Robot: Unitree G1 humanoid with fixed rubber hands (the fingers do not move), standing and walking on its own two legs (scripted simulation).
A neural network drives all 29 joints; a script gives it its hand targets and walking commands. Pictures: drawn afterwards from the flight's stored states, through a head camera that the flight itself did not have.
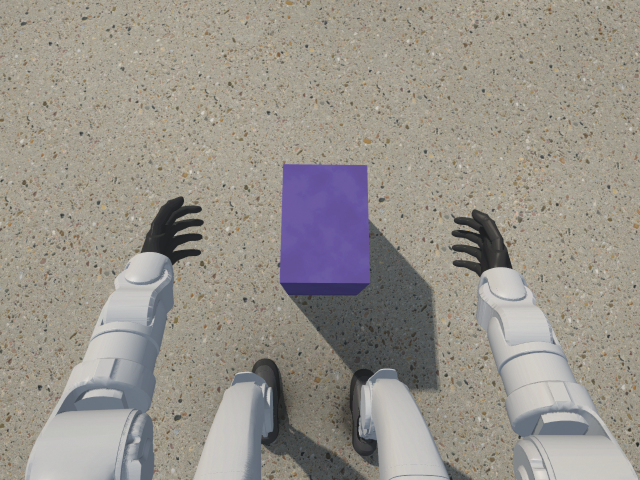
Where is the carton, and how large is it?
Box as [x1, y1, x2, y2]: [280, 164, 369, 295]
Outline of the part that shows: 283,164 280,283 288,294 356,295 369,283 366,165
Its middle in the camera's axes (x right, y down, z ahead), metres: +0.00 -0.01 +0.97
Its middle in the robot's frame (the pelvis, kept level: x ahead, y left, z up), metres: +0.52 -0.02 -0.56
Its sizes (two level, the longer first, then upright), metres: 0.268 0.190 0.269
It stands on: the floor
